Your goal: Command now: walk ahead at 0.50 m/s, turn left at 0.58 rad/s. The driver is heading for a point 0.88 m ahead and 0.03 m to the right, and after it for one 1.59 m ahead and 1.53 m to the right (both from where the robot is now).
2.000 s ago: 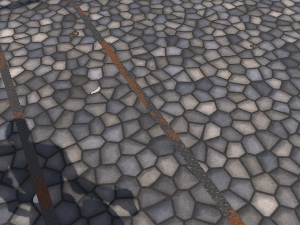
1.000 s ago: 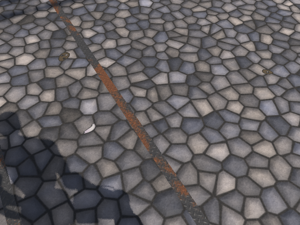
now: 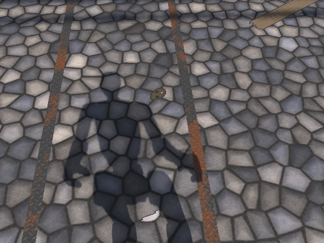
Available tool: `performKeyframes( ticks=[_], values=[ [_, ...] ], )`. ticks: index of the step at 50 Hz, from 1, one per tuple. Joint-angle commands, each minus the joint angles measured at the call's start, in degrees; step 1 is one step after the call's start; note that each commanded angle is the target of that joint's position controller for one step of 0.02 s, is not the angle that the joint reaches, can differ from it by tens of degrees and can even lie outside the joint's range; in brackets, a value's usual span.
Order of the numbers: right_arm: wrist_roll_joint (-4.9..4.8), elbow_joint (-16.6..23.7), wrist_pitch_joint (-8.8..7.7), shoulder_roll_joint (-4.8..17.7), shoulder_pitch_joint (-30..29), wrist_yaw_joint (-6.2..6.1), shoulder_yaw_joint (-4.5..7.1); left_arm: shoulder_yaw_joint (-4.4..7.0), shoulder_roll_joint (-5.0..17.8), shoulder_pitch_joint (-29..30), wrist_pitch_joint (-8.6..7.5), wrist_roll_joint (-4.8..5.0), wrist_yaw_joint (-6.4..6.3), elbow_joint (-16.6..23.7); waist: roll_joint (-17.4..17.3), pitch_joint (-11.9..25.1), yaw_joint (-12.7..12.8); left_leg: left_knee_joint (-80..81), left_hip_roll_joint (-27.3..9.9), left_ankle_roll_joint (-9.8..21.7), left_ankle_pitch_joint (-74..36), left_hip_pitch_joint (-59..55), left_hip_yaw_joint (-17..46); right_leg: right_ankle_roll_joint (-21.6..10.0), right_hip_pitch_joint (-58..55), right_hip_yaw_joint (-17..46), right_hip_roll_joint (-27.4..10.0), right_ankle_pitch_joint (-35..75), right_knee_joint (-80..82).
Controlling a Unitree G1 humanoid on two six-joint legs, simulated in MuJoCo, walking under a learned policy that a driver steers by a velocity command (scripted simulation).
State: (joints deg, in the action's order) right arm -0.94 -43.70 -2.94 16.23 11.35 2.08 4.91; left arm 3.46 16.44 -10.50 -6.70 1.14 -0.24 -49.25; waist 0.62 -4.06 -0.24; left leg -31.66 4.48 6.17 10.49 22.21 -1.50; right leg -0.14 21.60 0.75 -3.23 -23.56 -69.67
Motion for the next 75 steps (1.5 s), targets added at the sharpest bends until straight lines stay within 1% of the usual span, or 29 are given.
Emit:
performKeyframes(
  ticks=[1,5,9,14,17,19,20,21,22,23,25,29,34,41,44,45,46,47,48,50,55,61,66,69,71,72,73,74,75],
  values=[
    [0.7,4.58,-1.36,5.98,0.38,-0.66,1.27,2.02,7.7,0.09,-0.9,-1.13,-0.16,4.71,-2.13,7.73,0.97,18.25,-15.37,11.05,-8.98,-15.97,24.3,-0.18,14.14,4.6,-4.27,5.74,4.23],
    [0.07,3.8,-1.58,8.8,3.92,-2.22,1.97,1.37,4.76,4.99,0.76,-2.18,-0.47,7.08,-1.73,4.93,0.28,19.75,-12.65,10.54,-16.4,-10.74,18.11,3.23,14.71,2.57,-2.64,14.49,17.05],
    [-0.22,2.97,-0.89,8.55,6.96,-3.03,1.86,0.48,2.84,12.26,0.33,-1.56,0.34,9.4,-4.72,3.72,-2.79,18.82,-9.25,6.74,-10.44,-9.06,14.81,3.54,10.91,1.71,0.74,28.79,34.01],
    [-0.17,0.25,-0.64,7.37,11.95,-3.07,1.32,0.34,4.01,17.19,-0.85,-1.07,1.95,11.6,-5.69,2.46,-5.43,14.75,-13.05,5.94,-9.37,-16.95,18.57,1.07,11.13,1.88,1.49,29.67,41.21],
    [0.14,-0.38,0.11,8.22,12.24,-3.43,1.54,0.85,5.69,14.98,-1.49,-0.99,2.31,11.64,-7.55,2.61,-3.79,10.55,-15.47,5.14,-18.58,-22.74,21.12,-1.57,9.54,0.76,2.4,21.38,43.04],
    [0.33,0.49,0.33,7.29,9.73,-3.25,0.95,2.36,8.62,3.4,-1.9,-1.58,1.9,8.77,-7.34,10.03,2.36,-1.8,-11.33,2.79,-33.33,-20.76,17.76,-5.4,-7.76,-0.02,2.55,23.57,44.43],
    [1.18,1.99,0.21,5.53,8.86,-3.19,-0.02,3.05,11.57,-6.82,-1.82,-2.25,1.6,7.56,-2.5,18.68,6.64,-17.24,-7.64,0.75,-22.86,-11.54,14.63,-9.49,-24.07,9.86,-6.34,25.1,42.11],
    [-0.23,1.51,-0.61,0.86,18.31,-2.87,-1.26,4.27,14.89,-12.74,-1.08,-1.96,1.99,4.78,15.79,25.42,3.41,-37.43,1.91,-4.07,14.22,11.11,10.01,-19.38,-44.4,35.71,-18.51,14.47,46.03],
    [-0.85,0.85,-1.16,5.45,16.5,-2.85,-0.84,2.87,9.34,-12.92,-0.83,-0.03,2.29,4.48,11.86,22.11,5.15,-43.55,-0.34,-3.94,22.13,19.35,13.68,-18.19,-43.68,42.86,-19.09,1.75,51.45],
    [-1.26,2.23,-1.42,8.25,9.41,-2.67,-0.05,2.04,6.59,-9.0,-0.46,0.04,2.04,5.22,6.44,12.98,5.83,-44.68,-3.03,-3.79,17.32,22.46,12.8,-15.44,-36.02,34.33,-16.82,0.48,52.75],
    [0.29,4.04,-1.88,7.07,2.97,-2.59,-0.14,1.14,4.95,-3.18,0.25,-1.23,1.9,6.08,0.67,4.79,3.06,-38.58,-7.64,-4.09,9.97,20.0,8.59,-13.67,-21.68,23.5,-12.42,11.55,55.66],
    [0.45,3.97,-1.24,3.26,4.65,-2.29,-0.75,0.85,5.08,-3.45,-0.19,-1.05,1.71,4.9,4.38,4.89,0.18,-28.88,-10.72,-5.4,7.18,14.56,5.97,-13.85,-14.61,14.31,-9.14,23.85,59.58],
    [0.7,6.58,-1.65,1.36,-4.79,-1.87,-1.97,1.61,8.2,-6.07,0.67,-0.29,0.84,3.43,3.26,3.35,2.7,-10.33,-10.38,-6.7,-7.76,13.17,3.38,-12.22,-13.27,6.45,-6.93,27.49,61.87],
    [-0.12,9.73,-2.51,3.26,-13.45,-0.21,-1.62,1.81,9.49,-11.91,2.42,0.53,0.53,0.25,3.97,1.19,4.38,1.76,-7.59,-4.41,-8.93,9.73,2.83,-9.86,-20.45,7.09,-10.64,27.8,57.51],
    [0.45,6.23,-2.99,7.9,-0.06,-0.67,0.83,1.55,9.52,-10.27,3.17,0.33,0.16,0.51,3.18,8.81,-3.62,5.5,-5.48,-1.29,-7.12,-11.3,1.3,-6.88,-17.49,5.14,-7.03,40.91,42.01],
    [1.48,4.6,-2.91,12.18,10.46,-1.38,2.13,0.21,6.27,-9.51,2.94,-0.96,0.16,2.34,-2.0,17.59,-7.87,3.05,-15.32,2.32,-8.69,-28.35,10.93,-4.55,-6.77,2.56,-3.36,29.04,25.28],
    [1.72,3.45,-2.23,16.23,13.56,-1.37,2.95,-1.71,-0.31,-17.18,1.94,-0.57,0.3,3.2,-17.54,25.48,-4.66,7.99,-28.84,10.37,1.56,-45.82,35.13,-1.16,14.32,0.08,5.29,-5.86,5.82],
    [1.28,3.57,-2.06,10.56,14.08,-1.34,1.6,-0.32,5.62,-14.79,1.36,0.76,0.38,2.12,-12.86,23.98,-6.84,12.27,-28.01,9.75,9.95,-43.05,39.94,-1.24,20.19,6.67,3.29,-9.9,-1.79],
    [0.96,3.58,-2.2,8.31,10.57,-1.48,0.73,0.73,8.5,-10.0,1.19,1.69,0.43,3.68,-9.93,15.45,-6.41,13.59,-26.26,7.32,9.12,-36.19,31.44,-1.61,23.36,6.35,0.99,-5.0,-3.39],
    [1.25,3.64,-2.6,5.04,3.57,-1.24,-0.29,1.01,7.4,-6.28,1.79,0.6,0.07,4.39,-6.33,7.89,-3.04,17.35,-21.91,5.36,1.42,-22.92,20.13,-1.06,20.09,4.99,-2.81,3.24,0.87],
    [1.83,1.41,-4.36,5.01,0.23,-1.39,0.26,1.06,3.38,-6.78,4.86,0.48,0.11,5.06,-5.06,3.64,0.98,23.99,-20.04,5.28,-9.67,-13.48,6.73,0.38,16.43,5.77,-4.94,11.67,5.97],
    [1.66,-1.01,-3.6,7.53,2.36,-2.63,1.0,0.42,1.8,2.25,4.43,0.02,1.77,8.34,-2.99,0.85,-1.68,25.04,-18.33,3.45,-13.81,-16.34,-4.54,0.28,17.19,2.33,-3.9,26.72,23.62],
    [0.42,-3.44,-1.69,9.58,6.96,-2.89,1.78,-0.03,1.6,10.44,4.4,0.05,3.37,12.86,-2.49,-1.68,-4.48,21.75,-21.1,2.49,-18.55,-25.73,-7.95,-2.16,19.69,-1.91,-2.58,22.53,31.76],
    [-0.25,-3.38,-0.41,11.67,5.95,-3.28,2.34,1.04,3.63,8.49,4.69,0.07,3.97,14.22,-5.17,1.57,-1.56,12.7,-21.53,0.67,-41.97,-29.15,-10.36,-5.19,12.7,-6.33,1.71,14.21,32.88],
    [-0.7,-2.9,0.47,12.47,4.25,-3.69,2.4,3.59,7.8,-4.27,4.93,0.35,3.45,11.58,-5.44,8.76,6.11,-5.37,-19.25,-1.63,-51.66,-25.29,-12.58,-8.57,-5.17,-8.31,6.67,14.32,36.68],
    [0.1,-2.13,0.12,10.93,4.59,-3.91,1.7,5.73,12.35,-13.91,5.49,0.33,2.3,9.15,-1.37,13.94,10.34,-21.69,-16.98,-4.32,-37.45,-12.42,-12.63,-11.45,-22.99,-0.49,3.58,16.25,38.64],
    [2.61,1.12,-1.48,1.65,10.16,-2.95,-1.16,6.63,19.11,-12.59,5.26,0.8,1.66,9.23,14.63,17.63,2.96,-42.52,-5.36,-8.23,19.19,15.14,-8.72,-22.0,-42.77,31.0,-11.79,11.49,41.89],
    [0.45,1.92,-4.05,5.22,5.19,-2.04,-1.04,5.29,15.21,-14.87,4.37,0.13,1.9,11.18,8.29,26.52,6.93,-49.75,-2.83,-7.61,24.49,22.24,5.62,-25.7,-46.89,47.73,-16.7,3.07,51.48],
    [-1.87,3.75,-5.3,8.21,-1.25,-1.54,-0.2,4.3,11.69,-12.99,3.59,-0.36,2.08,10.59,5.08,18.19,8.06,-48.83,-5.89,-6.11,18.78,27.11,6.76,-22.11,-41.94,39.33,-15.0,6.43,53.17]
  ],
)
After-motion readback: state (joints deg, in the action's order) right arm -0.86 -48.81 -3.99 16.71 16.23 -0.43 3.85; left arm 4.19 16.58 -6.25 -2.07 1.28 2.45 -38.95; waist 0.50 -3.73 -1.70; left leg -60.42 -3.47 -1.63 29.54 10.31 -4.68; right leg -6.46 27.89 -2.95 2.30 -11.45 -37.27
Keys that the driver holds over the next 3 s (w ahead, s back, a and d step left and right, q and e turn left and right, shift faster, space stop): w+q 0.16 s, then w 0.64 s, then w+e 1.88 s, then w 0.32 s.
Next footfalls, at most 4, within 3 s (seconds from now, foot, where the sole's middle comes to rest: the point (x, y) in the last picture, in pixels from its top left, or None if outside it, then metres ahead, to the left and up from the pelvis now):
0.38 right None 0.42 -0.11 -0.77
0.90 left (119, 193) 0.64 0.19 -0.77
1.44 right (173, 137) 0.94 -0.05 -0.77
1.90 left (147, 89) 1.26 0.09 -0.77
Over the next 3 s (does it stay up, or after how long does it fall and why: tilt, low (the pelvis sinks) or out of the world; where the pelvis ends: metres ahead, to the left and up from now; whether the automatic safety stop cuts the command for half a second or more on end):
stays up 1.54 -0.33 0.00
